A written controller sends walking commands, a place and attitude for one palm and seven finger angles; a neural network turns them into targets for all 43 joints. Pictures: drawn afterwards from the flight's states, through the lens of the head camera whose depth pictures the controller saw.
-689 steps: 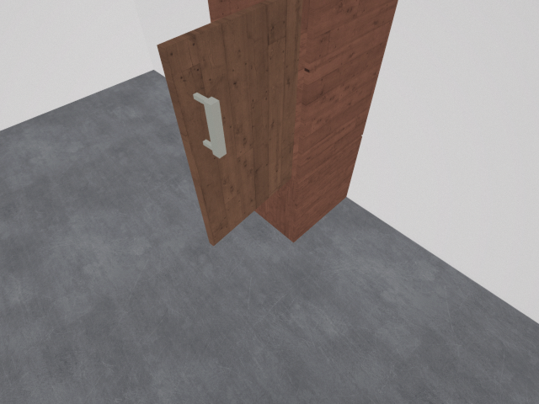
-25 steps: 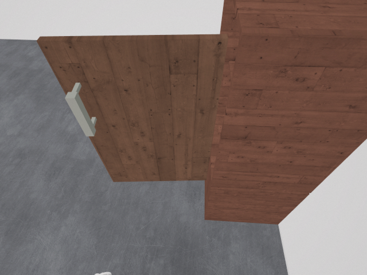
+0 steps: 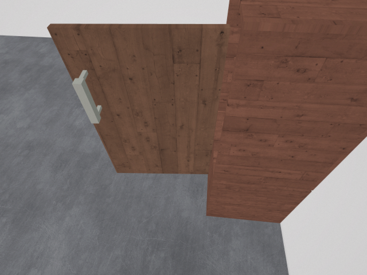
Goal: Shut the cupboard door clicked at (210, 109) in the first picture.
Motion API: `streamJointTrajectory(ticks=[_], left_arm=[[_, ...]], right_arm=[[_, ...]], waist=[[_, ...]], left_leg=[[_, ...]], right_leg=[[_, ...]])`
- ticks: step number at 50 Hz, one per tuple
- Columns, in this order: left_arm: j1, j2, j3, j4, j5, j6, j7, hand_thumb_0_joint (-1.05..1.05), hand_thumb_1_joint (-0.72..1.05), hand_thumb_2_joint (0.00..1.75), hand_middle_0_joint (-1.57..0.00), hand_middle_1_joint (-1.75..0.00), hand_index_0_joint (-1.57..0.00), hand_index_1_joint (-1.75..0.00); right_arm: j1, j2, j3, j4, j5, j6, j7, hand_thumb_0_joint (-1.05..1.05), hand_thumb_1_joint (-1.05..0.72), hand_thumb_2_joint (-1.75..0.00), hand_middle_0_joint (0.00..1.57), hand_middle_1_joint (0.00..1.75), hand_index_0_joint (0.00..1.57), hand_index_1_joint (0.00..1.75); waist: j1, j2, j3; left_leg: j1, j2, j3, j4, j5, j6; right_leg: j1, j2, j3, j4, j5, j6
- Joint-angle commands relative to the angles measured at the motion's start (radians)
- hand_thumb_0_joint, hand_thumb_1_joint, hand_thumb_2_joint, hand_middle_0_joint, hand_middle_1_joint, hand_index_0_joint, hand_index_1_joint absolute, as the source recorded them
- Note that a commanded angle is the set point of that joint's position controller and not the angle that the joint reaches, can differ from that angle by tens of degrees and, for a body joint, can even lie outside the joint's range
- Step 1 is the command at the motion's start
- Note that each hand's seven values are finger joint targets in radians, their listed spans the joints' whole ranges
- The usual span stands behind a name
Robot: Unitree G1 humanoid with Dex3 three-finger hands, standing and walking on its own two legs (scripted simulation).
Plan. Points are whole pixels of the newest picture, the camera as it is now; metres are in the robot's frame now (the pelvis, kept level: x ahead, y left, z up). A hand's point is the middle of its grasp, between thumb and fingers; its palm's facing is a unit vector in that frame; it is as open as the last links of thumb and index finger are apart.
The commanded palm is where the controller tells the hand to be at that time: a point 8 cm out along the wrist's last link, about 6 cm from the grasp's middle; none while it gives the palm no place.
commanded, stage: come to a stop and stand still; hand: left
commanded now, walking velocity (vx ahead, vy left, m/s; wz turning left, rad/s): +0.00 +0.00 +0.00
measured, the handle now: (90, 97) +0.50 +0.27 +0.10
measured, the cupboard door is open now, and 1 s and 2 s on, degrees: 95 95 95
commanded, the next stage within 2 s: look again from close up in 0.36 s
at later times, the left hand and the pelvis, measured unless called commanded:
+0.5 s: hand out of the picture +0.02 +0.17 -0.15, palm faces -0.01 -0.97 -0.23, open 7.4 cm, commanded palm none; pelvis -0.01 -0.01 +0.02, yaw +0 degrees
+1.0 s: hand out of the picture +0.04 +0.17 -0.15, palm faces +0.00 -0.97 -0.22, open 7.3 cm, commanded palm none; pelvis +0.02 -0.01 +0.02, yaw -1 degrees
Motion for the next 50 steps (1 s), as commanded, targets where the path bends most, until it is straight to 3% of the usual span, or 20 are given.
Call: streamJointTrajectory(ticks=[1, 3, 4, 7, 10, 12, 17, 21, 33, 43, 50], left_arm=[[0.008, 0.079, 0.003, -0.075, -0.009, -0.008, 0.003, 0.00, 0.90, 0.90, -0.20, -0.30, -0.20, -0.30], [0.053, 0.084, -0.005, -0.054, -0.004, -0.012, -0.008, 0.00, 0.90, 0.90, -0.20, -0.30, -0.20, -0.30], [0.046, 0.094, -0.009, -0.050, -0.001, -0.018, -0.012, 0.00, 0.90, 0.90, -0.20, -0.30, -0.20, -0.30], [0.013, 0.120, -0.006, -0.058, -0.004, -0.031, -0.015, 0.00, 0.90, 0.90, -0.20, -0.30, -0.20, -0.30], [-0.003, 0.127, 0.000, -0.063, -0.006, -0.034, -0.017, 0.00, 0.90, 0.90, -0.20, -0.30, -0.20, -0.30], [0.003, 0.123, -0.002, -0.059, -0.008, -0.036, -0.017, 0.00, 0.90, 0.90, -0.20, -0.30, -0.20, -0.30], [0.023, 0.112, -0.002, -0.030, -0.012, -0.041, -0.019, 0.00, 0.90, 0.90, -0.20, -0.30, -0.20, -0.30], [0.028, 0.105, -0.006, -0.006, -0.014, -0.044, -0.020, 0.00, 0.90, 0.90, -0.20, -0.30, -0.20, -0.30], [0.027, 0.095, -0.010, 0.043, -0.018, -0.049, -0.014, 0.00, 0.90, 0.90, -0.20, -0.30, -0.20, -0.30], [0.031, 0.089, -0.011, 0.055, -0.014, -0.049, -0.011, 0.00, 0.90, 0.90, -0.20, -0.30, -0.20, -0.30], [0.030, 0.103, -0.006, 0.058, -0.013, -0.053, -0.012, 0.00, 0.90, 0.90, -0.20, -0.30, -0.20, -0.30]], right_arm=[[0.030, -0.121, -0.011, -0.035, -0.012, -0.017, -0.004, 0.00, -0.90, -0.90, 0.20, 0.30, 0.20, 0.30], [-0.008, -0.114, -0.005, -0.055, -0.008, -0.009, -0.001, 0.00, -0.90, -0.90, 0.20, 0.30, 0.20, 0.30], [0.008, -0.108, -0.005, -0.052, -0.007, -0.006, 0.002, 0.00, -0.90, -0.90, 0.20, 0.30, 0.20, 0.30], [0.082, -0.095, -0.002, -0.021, -0.005, -0.004, 0.004, 0.00, -0.90, -0.90, 0.20, 0.30, 0.20, 0.30], [0.117, -0.092, 0.002, 0.005, -0.008, -0.010, 0.007, 0.00, -0.90, -0.90, 0.20, 0.30, 0.20, 0.30], [0.116, -0.094, 0.006, 0.016, -0.007, -0.016, 0.006, 0.00, -0.90, -0.90, 0.20, 0.30, 0.20, 0.30], [0.128, -0.091, 0.019, 0.057, -0.007, -0.030, 0.002, 0.00, -0.90, -0.90, 0.20, 0.30, 0.20, 0.30], [0.153, -0.081, 0.027, 0.092, -0.003, -0.037, -0.002, 0.00, -0.90, -0.90, 0.20, 0.30, 0.20, 0.30], [0.185, -0.081, 0.033, 0.165, -0.001, -0.046, -0.012, 0.00, -0.90, -0.90, 0.20, 0.30, 0.20, 0.30], [0.153, -0.082, 0.028, 0.170, 0.000, -0.044, -0.017, 0.00, -0.90, -0.90, 0.20, 0.30, 0.20, 0.30], [0.124, -0.104, 0.024, 0.164, -0.001, -0.047, -0.019, 0.00, -0.90, -0.90, 0.20, 0.30, 0.20, 0.30]], waist=[[0.014, 0.247, 0.010], [0.027, 0.094, 0.070], [0.010, 0.018, 0.075], [-0.028, -0.101, 0.013], [-0.036, -0.095, -0.015], [-0.028, -0.040, -0.016], [-0.010, 0.028, -0.017], [-0.002, -0.016, -0.020], [-0.003, -0.014, -0.043], [-0.006, -0.007, -0.029], [-0.006, -0.012, -0.064]], left_leg=[[-0.042, 0.203, -0.207, -0.322, 0.277, 0.104], [-0.096, 0.131, -0.168, -0.324, -0.009, 0.063], [-0.068, 0.093, -0.143, -0.310, -0.078, 0.040], [0.068, 0.049, -0.079, -0.235, 0.001, 0.017], [0.107, 0.049, -0.073, -0.242, 0.034, 0.012], [0.089, 0.061, -0.083, -0.274, 0.036, 0.012], [0.046, 0.079, -0.101, -0.326, 0.059, 0.011], [0.044, 0.086, -0.099, -0.336, 0.103, 0.012], [0.081, 0.096, -0.086, -0.317, 0.221, 0.006], [0.117, 0.103, -0.078, -0.312, 0.269, 0.007], [0.156, 0.107, -0.074, -0.308, 0.322, 0.008]], right_leg=[[0.016, 0.002, 0.019, -0.083, -0.018, -0.013], [0.004, -0.016, 0.072, -0.202, 0.054, -0.029], [-0.033, -0.033, 0.113, -0.265, 0.035, -0.036], [-0.096, -0.080, 0.176, -0.373, -0.071, -0.047], [-0.106, -0.085, 0.166, -0.395, -0.106, -0.044], [-0.075, -0.075, 0.149, -0.386, -0.067, -0.039], [0.004, -0.072, 0.122, -0.360, 0.039, -0.040], [0.050, -0.075, 0.107, -0.354, 0.112, -0.040], [0.100, -0.082, 0.093, -0.315, 0.299, -0.044], [0.084, -0.078, 0.097, -0.310, 0.366, -0.040], [0.104, -0.084, 0.093, -0.305, 0.425, -0.039]])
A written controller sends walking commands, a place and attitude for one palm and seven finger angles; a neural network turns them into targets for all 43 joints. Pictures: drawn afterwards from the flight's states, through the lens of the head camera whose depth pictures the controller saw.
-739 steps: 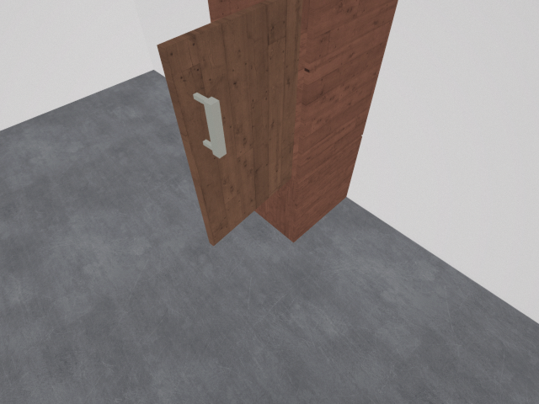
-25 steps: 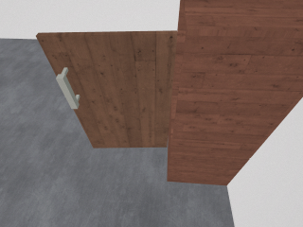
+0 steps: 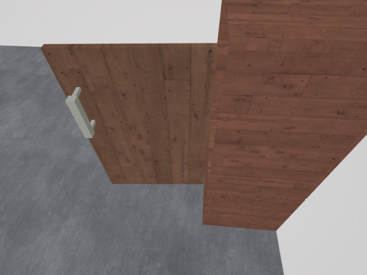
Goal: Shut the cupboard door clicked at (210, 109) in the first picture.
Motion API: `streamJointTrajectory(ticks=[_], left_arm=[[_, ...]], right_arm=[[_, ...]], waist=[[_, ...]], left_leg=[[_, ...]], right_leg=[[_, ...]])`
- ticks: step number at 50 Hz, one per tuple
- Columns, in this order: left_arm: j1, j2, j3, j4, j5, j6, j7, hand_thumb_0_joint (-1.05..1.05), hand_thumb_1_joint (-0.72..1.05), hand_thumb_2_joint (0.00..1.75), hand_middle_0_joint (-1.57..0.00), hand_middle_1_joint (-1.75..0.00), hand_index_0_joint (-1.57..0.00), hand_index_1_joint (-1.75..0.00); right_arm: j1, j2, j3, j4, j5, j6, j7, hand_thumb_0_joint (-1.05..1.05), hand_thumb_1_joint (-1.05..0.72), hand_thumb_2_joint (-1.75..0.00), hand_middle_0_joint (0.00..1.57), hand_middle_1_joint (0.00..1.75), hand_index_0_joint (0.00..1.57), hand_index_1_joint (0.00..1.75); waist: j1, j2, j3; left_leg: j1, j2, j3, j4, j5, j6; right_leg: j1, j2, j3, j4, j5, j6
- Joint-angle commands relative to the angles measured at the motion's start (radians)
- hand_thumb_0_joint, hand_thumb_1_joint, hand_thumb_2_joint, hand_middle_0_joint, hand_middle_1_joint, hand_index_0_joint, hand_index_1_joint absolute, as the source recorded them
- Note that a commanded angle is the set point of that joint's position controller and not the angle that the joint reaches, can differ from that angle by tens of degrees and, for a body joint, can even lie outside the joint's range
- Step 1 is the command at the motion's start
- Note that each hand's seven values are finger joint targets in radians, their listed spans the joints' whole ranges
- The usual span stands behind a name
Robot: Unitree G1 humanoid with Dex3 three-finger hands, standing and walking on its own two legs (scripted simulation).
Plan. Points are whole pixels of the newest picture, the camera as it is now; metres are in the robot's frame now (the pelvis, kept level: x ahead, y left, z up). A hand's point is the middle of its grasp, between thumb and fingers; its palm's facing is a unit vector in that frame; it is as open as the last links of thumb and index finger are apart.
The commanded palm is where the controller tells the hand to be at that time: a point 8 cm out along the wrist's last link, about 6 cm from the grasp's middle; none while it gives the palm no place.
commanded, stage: shuffle to correct the standing spot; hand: left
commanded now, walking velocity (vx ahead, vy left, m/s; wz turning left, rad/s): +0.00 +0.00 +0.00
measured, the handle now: (83, 113) +0.47 +0.29 +0.08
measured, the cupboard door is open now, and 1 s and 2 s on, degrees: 95 95 95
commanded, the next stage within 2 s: come to a stop and stand still in 0.36 s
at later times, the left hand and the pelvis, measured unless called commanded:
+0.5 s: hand out of the picture +0.02 +0.23 -0.18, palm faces +0.05 -0.97 -0.26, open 7.4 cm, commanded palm none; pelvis +0.01 +0.04 -0.01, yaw -1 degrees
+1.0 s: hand out of the picture +0.08 +0.20 -0.16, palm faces +0.00 -0.97 -0.25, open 7.2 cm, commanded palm none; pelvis +0.02 +0.02 -0.01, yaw -1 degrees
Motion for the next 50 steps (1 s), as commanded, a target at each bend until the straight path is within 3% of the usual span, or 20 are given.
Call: streamJointTrajectory(ticks=[1, 6, 14, 18, 20, 22, 24, 26, 32, 33, 34, 35, 36, 37, 38, 39, 41, 45, 47, 50], left_arm=[[0.048, 0.126, 0.021, -0.032, -0.004, -0.022, 0.010, 0.00, 0.90, 0.90, -0.20, -0.30, -0.20, -0.30], [0.063, 0.135, 0.028, -0.030, -0.002, -0.021, 0.011, 0.00, 0.90, 0.90, -0.20, -0.30, -0.20, -0.30], [0.090, 0.198, 0.065, -0.054, 0.001, -0.008, 0.020, 0.00, 0.90, 0.90, -0.20, -0.30, -0.20, -0.30], [0.062, 0.193, 0.079, -0.087, 0.003, 0.002, 0.023, 0.00, 0.90, 0.90, -0.20, -0.30, -0.20, -0.30], [0.038, 0.160, 0.075, -0.109, 0.004, 0.013, 0.022, 0.00, 0.90, 0.90, -0.20, -0.30, -0.20, -0.30], [-0.013, 0.115, 0.063, -0.141, 0.008, 0.027, 0.021, 0.00, 0.90, 0.90, -0.20, -0.30, -0.20, -0.30], [-0.031, 0.099, 0.059, -0.150, 0.004, 0.039, 0.023, 0.00, 0.90, 0.90, -0.20, -0.30, -0.20, -0.30], [-0.023, 0.070, 0.054, -0.139, 0.007, 0.034, 0.013, 0.00, 0.90, 0.90, -0.20, -0.30, -0.20, -0.30], [0.020, 0.044, 0.037, -0.112, -0.001, 0.014, 0.002, 0.00, 0.90, 0.90, -0.20, -0.30, -0.20, -0.30], [0.043, 0.050, 0.036, -0.096, 0.000, 0.007, 0.004, 0.00, 0.90, 0.90, -0.20, -0.30, -0.20, -0.30], [0.065, 0.078, 0.037, -0.084, 0.001, -0.004, 0.008, 0.00, 0.90, 0.90, -0.20, -0.30, -0.20, -0.30], [0.083, 0.112, 0.036, -0.070, 0.000, -0.014, 0.011, 0.00, 0.90, 0.90, -0.20, -0.30, -0.20, -0.30], [0.063, 0.145, 0.034, -0.066, -0.003, -0.015, 0.010, 0.00, 0.90, 0.90, -0.20, -0.30, -0.20, -0.30], [0.098, 0.135, 0.038, -0.043, 0.011, -0.021, 0.047, 0.00, 0.90, 0.90, -0.20, -0.30, -0.20, -0.30], [0.047, 0.133, 0.033, -0.094, -0.009, -0.022, 0.045, 0.00, 0.90, 0.90, -0.20, -0.30, -0.20, -0.30], [0.014, 0.094, 0.017, -0.100, -0.012, -0.022, 0.036, 0.00, 0.90, 0.90, -0.20, -0.30, -0.20, -0.30], [0.029, 0.090, 0.016, -0.100, -0.012, -0.031, 0.025, 0.00, 0.90, 0.90, -0.20, -0.30, -0.20, -0.30], [0.034, 0.094, 0.009, -0.088, -0.012, -0.034, 0.019, 0.00, 0.90, 0.90, -0.20, -0.30, -0.20, -0.30], [0.028, 0.098, 0.008, -0.089, -0.011, -0.034, 0.017, 0.00, 0.90, 0.90, -0.20, -0.30, -0.20, -0.30], [0.020, 0.104, 0.007, -0.096, -0.011, -0.025, 0.015, 0.00, 0.90, 0.90, -0.20, -0.30, -0.20, -0.30]], right_arm=[[0.063, -0.092, -0.022, -0.022, 0.004, -0.014, -0.002, 0.00, -0.90, -0.90, 0.20, 0.30, 0.20, 0.30], [0.054, -0.092, -0.021, -0.030, 0.003, -0.007, 0.001, 0.00, -0.90, -0.90, 0.20, 0.30, 0.20, 0.30], [0.044, -0.080, -0.031, -0.085, -0.001, 0.022, 0.010, 0.00, -0.90, -0.90, 0.20, 0.30, 0.20, 0.30], [0.084, -0.084, -0.036, -0.094, -0.001, 0.018, 0.012, 0.00, -0.90, -0.90, 0.20, 0.30, 0.20, 0.30], [0.125, -0.119, -0.045, -0.091, -0.005, 0.015, 0.011, 0.00, -0.90, -0.90, 0.20, 0.30, 0.20, 0.30], [0.163, -0.149, -0.052, -0.096, -0.008, 0.021, 0.007, 0.00, -0.90, -0.90, 0.20, 0.30, 0.20, 0.30], [0.153, -0.132, -0.044, -0.116, -0.011, 0.024, 0.002, 0.00, -0.90, -0.90, 0.20, 0.30, 0.20, 0.30], [0.117, -0.110, -0.037, -0.127, -0.015, 0.017, -0.003, 0.00, -0.90, -0.90, 0.20, 0.30, 0.20, 0.30], [0.099, -0.118, -0.034, -0.099, -0.014, 0.001, -0.009, 0.00, -0.90, -0.90, 0.20, 0.30, 0.20, 0.30], [0.093, -0.108, -0.032, -0.092, -0.007, 0.000, -0.008, 0.00, -0.90, -0.90, 0.20, 0.30, 0.20, 0.30], [0.100, -0.083, -0.028, -0.085, 0.001, -0.004, -0.005, 0.00, -0.90, -0.90, 0.20, 0.30, 0.20, 0.30], [0.099, -0.061, -0.022, -0.086, 0.008, -0.004, -0.002, 0.00, -0.90, -0.90, 0.20, 0.30, 0.20, 0.30], [0.112, -0.040, -0.021, -0.078, 0.007, 0.001, 0.002, 0.00, -0.90, -0.90, 0.20, 0.30, 0.20, 0.30], [0.061, -0.100, -0.029, -0.125, 0.009, -0.014, 0.009, 0.00, -0.90, -0.90, 0.20, 0.30, 0.20, 0.30], [0.126, -0.088, -0.024, -0.131, 0.002, -0.010, 0.012, 0.00, -0.90, -0.90, 0.20, 0.30, 0.20, 0.30], [0.104, -0.076, -0.017, -0.122, -0.002, -0.008, 0.010, 0.00, -0.90, -0.90, 0.20, 0.30, 0.20, 0.30], [0.123, -0.051, -0.003, -0.110, -0.009, -0.018, 0.010, 0.00, -0.90, -0.90, 0.20, 0.30, 0.20, 0.30], [0.133, -0.051, 0.001, -0.113, -0.001, -0.006, 0.004, 0.00, -0.90, -0.90, 0.20, 0.30, 0.20, 0.30], [0.140, -0.055, 0.001, -0.108, -0.002, -0.005, 0.005, 0.00, -0.90, -0.90, 0.20, 0.30, 0.20, 0.30], [0.136, -0.065, 0.003, -0.101, -0.003, 0.002, 0.009, 0.00, -0.90, -0.90, 0.20, 0.30, 0.20, 0.30]], waist=[[-0.003, -0.022, -0.020], [0.007, -0.003, -0.020], [0.027, -0.143, 0.023], [0.009, -0.104, 0.011], [-0.005, 0.034, -0.016], [-0.022, 0.208, 0.014], [-0.021, 0.158, 0.032], [-0.004, 0.089, 0.028], [0.018, 0.020, -0.028], [0.029, 0.005, -0.036], [0.029, -0.068, -0.050], [0.020, -0.151, -0.058], [0.002, -0.149, -0.019], [-0.006, -0.133, -0.121], [-0.023, -0.090, -0.189], [-0.013, -0.030, -0.093], [-0.005, 0.158, -0.064], [-0.020, -0.047, 0.006], [-0.024, -0.085, 0.013], [-0.024, -0.064, 0.050]], left_leg=[[0.031, 0.092, -0.075, -0.057, 0.239, 0.032], [0.008, 0.076, -0.061, -0.036, 0.178, 0.027], [-0.163, 0.014, -0.014, 0.088, -0.049, -0.005], [-0.080, 0.023, -0.020, 0.025, 0.072, 0.003], [0.022, 0.093, -0.082, 0.001, 0.285, 0.038], [0.079, 0.216, -0.227, -0.072, 0.488, 0.155], [0.053, 0.253, -0.268, -0.101, 0.509, 0.230], [0.041, 0.249, -0.259, -0.088, 0.559, 0.240], [0.051, 0.205, -0.179, -0.038, 0.550, 0.172], [0.016, 0.174, -0.155, -0.007, 0.472, 0.135], [-0.042, 0.115, -0.118, 0.035, 0.338, 0.085], [-0.097, 0.059, -0.069, 0.041, 0.116, 0.043], [-0.122, 0.026, -0.053, 0.017, -0.035, 0.024], [-0.040, 0.054, -0.056, 0.066, 0.118, 0.017], [-0.074, 0.072, -0.091, 0.048, 0.053, 0.036], [-0.089, 0.086, -0.102, 0.040, 0.115, 0.047], [-0.056, 0.095, -0.095, 0.031, 0.323, 0.047], [-0.073, 0.082, -0.083, 0.019, 0.139, 0.042], [-0.063, 0.075, -0.079, 0.004, 0.097, 0.040], [-0.059, 0.070, -0.075, -0.026, 0.026, 0.038]], right_leg=[[-0.010, -0.107, 0.089, -0.065, 0.331, -0.021], [0.008, -0.132, 0.113, -0.067, 0.325, -0.036], [0.053, -0.294, 0.284, -0.107, 0.352, -0.133], [-0.009, -0.252, 0.199, -0.010, 0.387, -0.103], [-0.091, -0.157, 0.080, 0.107, 0.256, -0.056], [-0.252, -0.046, -0.061, 0.299, -0.212, 0.005], [-0.309, -0.059, -0.030, 0.487, -0.308, 0.006], [-0.302, -0.074, -0.028, 0.503, -0.263, 0.000], [-0.092, -0.059, -0.053, 0.102, -0.059, 0.011], [-0.014, -0.063, -0.037, -0.010, 0.063, 0.010], [0.072, -0.109, 0.058, -0.068, 0.217, -0.005], [0.105, -0.214, 0.162, -0.072, 0.407, -0.048], [0.089, -0.283, 0.182, -0.076, 0.507, -0.091], [0.082, -0.206, 0.146, 0.092, 0.776, -0.042], [0.116, -0.181, 0.080, 0.100, 0.487, -0.045], [0.028, -0.155, 0.071, 0.063, 0.355, -0.040], [-0.007, -0.130, 0.069, 0.049, 0.358, -0.061], [-0.010, -0.144, 0.102, -0.018, 0.397, -0.071], [-0.008, -0.148, 0.105, -0.032, 0.411, -0.072], [-0.049, -0.140, 0.120, -0.086, 0.209, -0.070]])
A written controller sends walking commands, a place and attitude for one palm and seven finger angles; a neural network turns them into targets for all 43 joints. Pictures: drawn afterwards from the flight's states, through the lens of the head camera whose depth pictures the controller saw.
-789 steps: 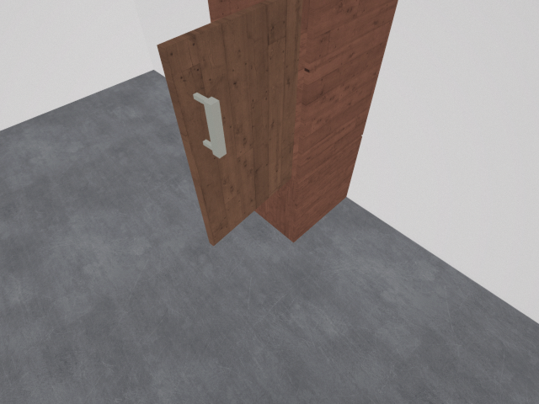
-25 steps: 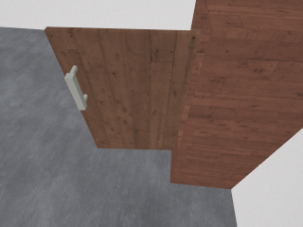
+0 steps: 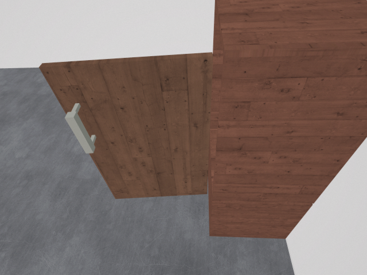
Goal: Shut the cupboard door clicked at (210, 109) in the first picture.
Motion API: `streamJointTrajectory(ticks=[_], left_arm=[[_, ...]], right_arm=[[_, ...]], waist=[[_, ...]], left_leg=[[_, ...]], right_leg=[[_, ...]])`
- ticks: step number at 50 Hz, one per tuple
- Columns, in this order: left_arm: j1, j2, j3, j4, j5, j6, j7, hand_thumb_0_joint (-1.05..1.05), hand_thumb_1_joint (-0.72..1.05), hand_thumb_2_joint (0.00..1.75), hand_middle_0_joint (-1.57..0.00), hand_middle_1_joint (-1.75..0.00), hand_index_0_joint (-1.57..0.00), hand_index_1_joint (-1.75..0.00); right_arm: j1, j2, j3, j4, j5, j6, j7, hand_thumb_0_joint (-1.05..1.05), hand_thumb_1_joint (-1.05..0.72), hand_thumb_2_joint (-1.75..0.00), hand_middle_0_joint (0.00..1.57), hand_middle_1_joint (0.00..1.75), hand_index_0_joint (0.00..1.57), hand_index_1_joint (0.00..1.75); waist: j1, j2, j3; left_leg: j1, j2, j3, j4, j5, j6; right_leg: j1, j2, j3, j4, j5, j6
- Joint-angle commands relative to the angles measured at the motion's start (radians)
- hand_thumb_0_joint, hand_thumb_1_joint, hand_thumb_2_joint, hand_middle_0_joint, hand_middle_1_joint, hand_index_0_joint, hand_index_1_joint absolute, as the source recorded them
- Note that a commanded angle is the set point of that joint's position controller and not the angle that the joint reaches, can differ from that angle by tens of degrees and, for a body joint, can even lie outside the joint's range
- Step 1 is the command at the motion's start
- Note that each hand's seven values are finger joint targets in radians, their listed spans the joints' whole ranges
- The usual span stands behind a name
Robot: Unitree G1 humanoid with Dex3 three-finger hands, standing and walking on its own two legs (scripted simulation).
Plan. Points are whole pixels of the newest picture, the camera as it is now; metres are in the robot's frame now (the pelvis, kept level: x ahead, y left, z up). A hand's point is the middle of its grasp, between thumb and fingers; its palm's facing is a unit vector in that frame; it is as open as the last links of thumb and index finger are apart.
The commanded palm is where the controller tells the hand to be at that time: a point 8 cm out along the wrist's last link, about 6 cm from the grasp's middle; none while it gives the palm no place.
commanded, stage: come to a stop and stand still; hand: left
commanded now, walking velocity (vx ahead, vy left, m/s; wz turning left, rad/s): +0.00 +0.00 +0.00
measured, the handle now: (83, 128) +0.45 +0.28 +0.08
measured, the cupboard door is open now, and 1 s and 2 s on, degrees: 95 95 95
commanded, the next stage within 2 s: look again from close up in 0.38 s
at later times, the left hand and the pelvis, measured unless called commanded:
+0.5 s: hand out of the picture +0.00 +0.16 -0.17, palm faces +0.01 -0.98 -0.20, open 7.3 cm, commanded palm none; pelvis +0.00 -0.01 +0.01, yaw +0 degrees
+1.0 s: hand out of the picture -0.01 +0.17 -0.17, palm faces +0.02 -0.98 -0.19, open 7.3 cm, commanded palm none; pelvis +0.00 +0.00 +0.01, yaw +0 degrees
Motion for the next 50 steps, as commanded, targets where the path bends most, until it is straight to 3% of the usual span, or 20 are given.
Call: streamJointTrajectory(ticks=[1, 5, 14, 20, 26, 50], left_arm=[[0.035, 0.124, 0.017, -0.037, -0.003, -0.012, 0.004, 0.00, 0.90, 0.90, -0.20, -0.30, -0.20, -0.30], [0.051, 0.134, 0.018, -0.032, -0.004, -0.010, 0.002, 0.00, 0.90, 0.90, -0.20, -0.30, -0.20, -0.30], [0.082, 0.128, 0.013, 0.003, -0.006, -0.016, 0.001, 0.00, 0.90, 0.90, -0.20, -0.30, -0.20, -0.30], [0.103, 0.116, 0.009, 0.031, -0.006, -0.016, 0.004, 0.00, 0.90, 0.90, -0.20, -0.30, -0.20, -0.30], [0.105, 0.106, 0.009, 0.043, -0.004, -0.011, 0.004, 0.00, 0.90, 0.90, -0.20, -0.30, -0.20, -0.30], [0.125, 0.093, 0.010, 0.051, -0.003, -0.009, 0.005, 0.00, 0.90, 0.90, -0.20, -0.30, -0.20, -0.30]], right_arm=[[0.074, -0.046, -0.008, -0.021, 0.004, -0.013, 0.007, 0.00, -0.90, -0.90, 0.20, 0.30, 0.20, 0.30], [0.068, -0.059, -0.004, -0.013, 0.003, -0.012, 0.007, 0.00, -0.90, -0.90, 0.20, 0.30, 0.20, 0.30], [0.078, -0.057, -0.002, 0.031, 0.008, -0.018, 0.004, 0.00, -0.90, -0.90, 0.20, 0.30, 0.20, 0.30], [0.088, -0.045, -0.001, 0.060, 0.010, -0.018, -0.001, 0.00, -0.90, -0.90, 0.20, 0.30, 0.20, 0.30], [0.094, -0.029, -0.001, 0.076, 0.012, -0.016, -0.004, 0.00, -0.90, -0.90, 0.20, 0.30, 0.20, 0.30], [0.090, -0.037, -0.006, 0.081, 0.011, -0.026, -0.010, 0.00, -0.90, -0.90, 0.20, 0.30, 0.20, 0.30]], waist=[[0.005, -0.076, 0.099], [0.011, -0.066, 0.073], [0.017, -0.075, 0.027], [0.018, -0.068, 0.043], [0.019, -0.048, 0.087], [0.025, -0.063, 0.053]], left_leg=[[-0.070, 0.090, -0.088, -0.116, 0.119, 0.017], [-0.062, 0.090, -0.085, -0.121, 0.103, 0.014], [-0.042, 0.096, -0.080, -0.130, 0.156, 0.011], [-0.039, 0.102, -0.080, -0.136, 0.178, 0.009], [-0.055, 0.105, -0.083, -0.154, 0.154, 0.010], [-0.040, 0.110, -0.099, -0.153, 0.229, 0.019]], right_leg=[[-0.022, -0.146, 0.183, -0.154, 0.229, -0.034], [0.001, -0.145, 0.196, -0.177, 0.185, -0.031], [0.061, -0.149, 0.180, -0.177, 0.305, -0.024], [0.068, -0.148, 0.166, -0.172, 0.361, -0.020], [0.042, -0.138, 0.160, -0.188, 0.284, -0.019], [0.060, -0.139, 0.142, -0.160, 0.327, -0.012]])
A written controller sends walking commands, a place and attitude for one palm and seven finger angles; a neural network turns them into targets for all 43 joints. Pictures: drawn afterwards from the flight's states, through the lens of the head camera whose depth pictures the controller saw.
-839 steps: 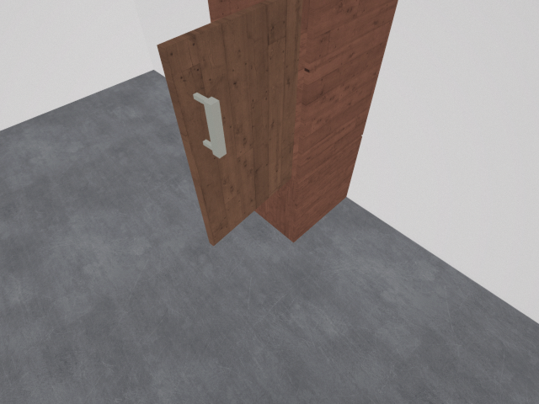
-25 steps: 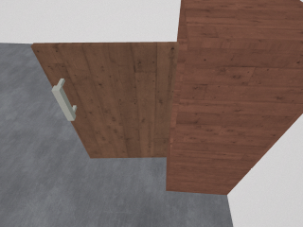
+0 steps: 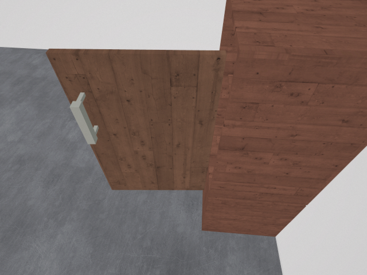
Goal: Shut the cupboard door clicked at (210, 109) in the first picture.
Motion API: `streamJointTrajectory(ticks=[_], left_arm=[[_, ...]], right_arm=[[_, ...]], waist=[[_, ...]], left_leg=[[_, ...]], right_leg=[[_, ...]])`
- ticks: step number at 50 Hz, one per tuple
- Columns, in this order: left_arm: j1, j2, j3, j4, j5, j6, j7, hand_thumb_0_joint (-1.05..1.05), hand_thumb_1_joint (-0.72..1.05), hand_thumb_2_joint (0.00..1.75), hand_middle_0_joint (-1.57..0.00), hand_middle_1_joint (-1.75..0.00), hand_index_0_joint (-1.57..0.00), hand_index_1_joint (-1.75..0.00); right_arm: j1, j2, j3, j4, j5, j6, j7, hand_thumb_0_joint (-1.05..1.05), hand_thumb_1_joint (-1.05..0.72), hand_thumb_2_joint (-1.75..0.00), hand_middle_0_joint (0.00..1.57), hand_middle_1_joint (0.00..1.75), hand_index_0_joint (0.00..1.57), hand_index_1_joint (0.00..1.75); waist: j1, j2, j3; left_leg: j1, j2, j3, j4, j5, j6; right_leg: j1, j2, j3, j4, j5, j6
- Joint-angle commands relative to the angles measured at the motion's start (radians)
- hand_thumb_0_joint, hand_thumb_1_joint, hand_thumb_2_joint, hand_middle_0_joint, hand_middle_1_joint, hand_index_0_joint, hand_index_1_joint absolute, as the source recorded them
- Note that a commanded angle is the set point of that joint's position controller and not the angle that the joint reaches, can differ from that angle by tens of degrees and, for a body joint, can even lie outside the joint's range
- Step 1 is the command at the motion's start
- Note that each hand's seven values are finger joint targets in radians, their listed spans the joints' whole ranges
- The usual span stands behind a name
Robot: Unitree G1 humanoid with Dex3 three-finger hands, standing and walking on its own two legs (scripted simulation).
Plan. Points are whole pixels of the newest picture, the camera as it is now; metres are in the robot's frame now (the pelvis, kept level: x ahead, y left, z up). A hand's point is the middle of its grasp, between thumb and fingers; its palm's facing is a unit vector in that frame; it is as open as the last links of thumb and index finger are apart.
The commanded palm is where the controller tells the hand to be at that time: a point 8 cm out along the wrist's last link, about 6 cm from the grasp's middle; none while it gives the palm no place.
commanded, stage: shuffle to correct the standing spot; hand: left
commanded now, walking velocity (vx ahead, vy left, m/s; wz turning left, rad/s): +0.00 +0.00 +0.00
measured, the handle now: (87, 118) +0.45 +0.28 +0.08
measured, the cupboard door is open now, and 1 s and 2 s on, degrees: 95 95 95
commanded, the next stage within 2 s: come to a stop and stand still in 0.14 s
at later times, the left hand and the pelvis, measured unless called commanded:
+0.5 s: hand out of the picture +0.00 +0.23 -0.18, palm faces +0.04 -0.98 -0.21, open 7.4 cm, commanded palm none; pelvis -0.01 +0.06 -0.01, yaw +1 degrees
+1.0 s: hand out of the picture +0.02 +0.26 -0.19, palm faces -0.01 -0.98 -0.18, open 7.3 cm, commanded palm none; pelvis +0.01 +0.09 -0.01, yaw -1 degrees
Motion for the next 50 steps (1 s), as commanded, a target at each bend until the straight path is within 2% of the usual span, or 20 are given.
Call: streamJointTrajectory(ticks=[1, 6, 8, 12, 13, 14, 15, 16, 17, 18, 19, 21, 22, 23, 25, 27, 30, 36, 40, 50], left_arm=[[0.063, 0.090, 0.013, -0.024, -0.004, -0.018, 0.008, 0.00, 0.90, 0.90, -0.20, -0.30, -0.20, -0.30], [0.061, 0.111, 0.023, -0.031, -0.002, -0.018, 0.010, 0.00, 0.90, 0.90, -0.20, -0.30, -0.20, -0.30], [0.069, 0.122, 0.029, -0.035, 0.000, -0.016, 0.013, 0.00, 0.90, 0.90, -0.20, -0.30, -0.20, -0.30], [0.070, 0.159, 0.050, -0.052, 0.003, -0.006, 0.016, 0.00, 0.90, 0.90, -0.20, -0.30, -0.20, -0.30], [0.064, 0.158, 0.050, -0.055, 0.003, -0.004, 0.016, 0.00, 0.90, 0.90, -0.20, -0.30, -0.20, -0.30], [0.162, 0.145, 0.043, -0.013, 0.018, -0.033, 0.043, 0.00, 0.90, 0.90, -0.20, -0.30, -0.20, -0.30], [0.114, 0.194, 0.053, -0.076, 0.013, -0.042, 0.039, 0.00, 0.90, 0.90, -0.20, -0.30, -0.20, -0.30], [0.073, 0.192, 0.057, -0.093, 0.014, -0.042, 0.029, 0.00, 0.90, 0.90, -0.20, -0.30, -0.20, -0.30], [0.029, 0.185, 0.055, -0.102, 0.011, -0.042, 0.026, 0.00, 0.90, 0.90, -0.20, -0.30, -0.20, -0.30], [-0.013, 0.167, 0.047, -0.118, 0.010, -0.037, 0.021, 0.00, 0.90, 0.90, -0.20, -0.30, -0.20, -0.30], [-0.028, 0.144, 0.041, -0.119, 0.006, -0.030, 0.018, 0.00, 0.90, 0.90, -0.20, -0.30, -0.20, -0.30], [-0.008, 0.106, 0.034, -0.113, 0.002, -0.013, 0.012, 0.00, 0.90, 0.90, -0.20, -0.30, -0.20, -0.30], [-0.001, 0.098, 0.028, -0.107, 0.003, -0.005, 0.010, 0.00, 0.90, 0.90, -0.20, -0.30, -0.20, -0.30], [0.012, 0.092, 0.023, -0.097, 0.003, -0.001, 0.009, 0.00, 0.90, 0.90, -0.20, -0.30, -0.20, -0.30], [0.023, 0.081, 0.019, -0.087, 0.003, 0.005, 0.005, 0.00, 0.90, 0.90, -0.20, -0.30, -0.20, -0.30], [0.013, 0.086, 0.018, -0.088, 0.002, 0.008, 0.002, 0.00, 0.90, 0.90, -0.20, -0.30, -0.20, -0.30], [0.012, 0.087, 0.018, -0.088, 0.002, 0.015, 0.002, 0.00, 0.90, 0.90, -0.20, -0.30, -0.20, -0.30], [0.013, 0.095, 0.021, -0.080, -0.003, 0.013, 0.005, 0.00, 0.90, 0.90, -0.20, -0.30, -0.20, -0.30], [0.019, 0.092, 0.019, -0.068, -0.007, 0.016, 0.010, 0.00, 0.90, 0.90, -0.20, -0.30, -0.20, -0.30], [0.026, 0.083, 0.020, -0.042, -0.008, 0.022, 0.017, 0.00, 0.90, 0.90, -0.20, -0.30, -0.20, -0.30]], right_arm=[[0.080, -0.085, -0.021, -0.017, 0.004, -0.014, -0.004, 0.00, -0.90, -0.90, 0.20, 0.30, 0.20, 0.30], [0.077, -0.097, -0.024, -0.025, 0.002, -0.007, -0.002, 0.00, -0.90, -0.90, 0.20, 0.30, 0.20, 0.30], [0.080, -0.098, -0.024, -0.036, 0.001, 0.001, 0.001, 0.00, -0.90, -0.90, 0.20, 0.30, 0.20, 0.30], [0.070, -0.095, -0.030, -0.063, -0.002, 0.022, 0.009, 0.00, -0.90, -0.90, 0.20, 0.30, 0.20, 0.30], [0.069, -0.086, -0.031, -0.065, -0.003, 0.024, 0.011, 0.00, -0.90, -0.90, 0.20, 0.30, 0.20, 0.30], [-0.059, -0.123, -0.046, -0.126, -0.002, 0.004, 0.016, 0.00, -0.90, -0.90, 0.20, 0.30, 0.20, 0.30], [0.022, -0.076, -0.044, -0.168, 0.005, 0.013, 0.020, 0.00, -0.90, -0.90, 0.20, 0.30, 0.20, 0.30], [0.010, -0.070, -0.042, -0.168, 0.000, 0.015, 0.021, 0.00, -0.90, -0.90, 0.20, 0.30, 0.20, 0.30], [0.044, -0.063, -0.039, -0.161, 0.006, 0.016, 0.023, 0.00, -0.90, -0.90, 0.20, 0.30, 0.20, 0.30], [0.088, -0.068, -0.038, -0.147, 0.002, 0.014, 0.026, 0.00, -0.90, -0.90, 0.20, 0.30, 0.20, 0.30], [0.108, -0.081, -0.037, -0.138, -0.002, 0.007, 0.029, 0.00, -0.90, -0.90, 0.20, 0.30, 0.20, 0.30], [0.087, -0.110, -0.040, -0.145, -0.011, -0.007, 0.025, 0.00, -0.90, -0.90, 0.20, 0.30, 0.20, 0.30], [0.061, -0.126, -0.034, -0.154, -0.010, -0.007, 0.022, 0.00, -0.90, -0.90, 0.20, 0.30, 0.20, 0.30], [0.038, -0.136, -0.032, -0.160, -0.008, -0.006, 0.019, 0.00, -0.90, -0.90, 0.20, 0.30, 0.20, 0.30], [0.036, -0.149, -0.034, -0.167, -0.007, -0.007, 0.015, 0.00, -0.90, -0.90, 0.20, 0.30, 0.20, 0.30], [0.045, -0.152, -0.033, -0.161, -0.007, -0.008, 0.012, 0.00, -0.90, -0.90, 0.20, 0.30, 0.20, 0.30], [0.047, -0.165, -0.033, -0.151, -0.007, -0.009, 0.009, 0.00, -0.90, -0.90, 0.20, 0.30, 0.20, 0.30], [0.059, -0.156, -0.029, -0.123, -0.004, -0.016, -0.001, 0.00, -0.90, -0.90, 0.20, 0.30, 0.20, 0.30], [0.073, -0.156, -0.030, -0.102, -0.002, -0.017, -0.006, 0.00, -0.90, -0.90, 0.20, 0.30, 0.20, 0.30], [0.078, -0.141, -0.030, -0.062, 0.000, -0.012, -0.014, 0.00, -0.90, -0.90, 0.20, 0.30, 0.20, 0.30]], waist=[[0.000, -0.005, 0.037], [0.009, 0.017, 0.044], [0.012, -0.004, 0.040], [0.019, -0.071, 0.083], [0.012, -0.081, 0.085], [0.042, -0.053, 0.102], [-0.002, -0.090, -0.034], [0.007, 0.006, -0.075], [-0.027, -0.053, -0.095], [-0.048, -0.061, -0.069], [-0.051, -0.028, -0.036], [-0.014, 0.120, 0.015], [-0.002, 0.162, 0.041], [0.011, 0.137, 0.066], [0.012, 0.046, 0.091], [0.009, 0.018, 0.104], [0.009, 0.032, 0.105], [0.007, 0.028, 0.027], [0.002, 0.039, 0.003], [0.002, 0.045, 0.034]], left_leg=[[-0.065, 0.108, -0.096, -0.080, 0.182, 0.021], [-0.089, 0.095, -0.088, -0.068, 0.144, 0.019], [-0.122, 0.081, -0.078, -0.045, 0.099, 0.011], [-0.197, 0.038, -0.052, 0.028, -0.031, -0.003], [-0.172, 0.038, -0.052, 0.029, -0.027, -0.002], [-0.198, 0.020, -0.050, 0.200, -0.018, -0.027], [-0.248, 0.049, -0.089, 0.259, -0.144, -0.001], [-0.218, 0.039, -0.074, 0.257, -0.137, -0.003], [-0.160, 0.049, -0.075, 0.192, -0.129, -0.004], [-0.082, 0.034, -0.069, 0.114, -0.043, -0.006], [-0.065, 0.043, -0.098, 0.058, 0.020, 0.000], [-0.165, 0.127, -0.168, -0.007, 0.145, 0.035], [-0.202, 0.135, -0.201, -0.048, 0.187, 0.049], [-0.218, 0.138, -0.209, -0.066, 0.182, 0.059], [-0.219, 0.129, -0.211, -0.087, 0.122, 0.060], [-0.214, 0.127, -0.220, -0.117, 0.114, 0.055], [-0.176, 0.133, -0.234, -0.155, 0.098, 0.042], [-0.047, 0.125, -0.195, -0.102, 0.399, 0.024], [0.007, 0.120, -0.170, -0.075, 0.523, 0.007], [0.027, 0.118, -0.144, -0.066, 0.604, 0.001]], right_leg=[[0.022, -0.146, 0.141, -0.058, 0.266, -0.013], [0.031, -0.169, 0.159, -0.056, 0.248, -0.027], [0.043, -0.198, 0.190, -0.054, 0.224, -0.040], [0.011, -0.273, 0.276, -0.117, 0.036, -0.082], [-0.025, -0.279, 0.278, -0.131, 0.008, -0.084], [-0.006, -0.278, 0.321, -0.053, 0.699, 0.002], [0.084, -0.350, 0.314, -0.048, 0.624, -0.065], [0.093, -0.357, 0.307, -0.035, 0.612, -0.116], [0.031, -0.325, 0.244, -0.046, 0.418, -0.110], [-0.057, -0.273, 0.193, -0.040, 0.232, -0.082], [-0.097, -0.212, 0.155, -0.004, 0.108, -0.053], [-0.068, -0.121, 0.079, 0.041, 0.008, -0.007], [-0.032, -0.099, 0.050, 0.065, -0.024, 0.009], [-0.022, -0.090, 0.041, 0.066, -0.044, 0.017], [-0.032, -0.091, 0.052, 0.056, -0.038, 0.017], [-0.036, -0.095, 0.055, 0.058, -0.026, 0.017], [-0.059, -0.095, 0.056, 0.070, -0.030, 0.025], [-0.044, -0.107, 0.070, 0.058, 0.037, 0.028], [-0.037, -0.112, 0.074, 0.067, 0.075, 0.031], [-0.028, -0.114, 0.081, 0.068, 0.107, 0.035]])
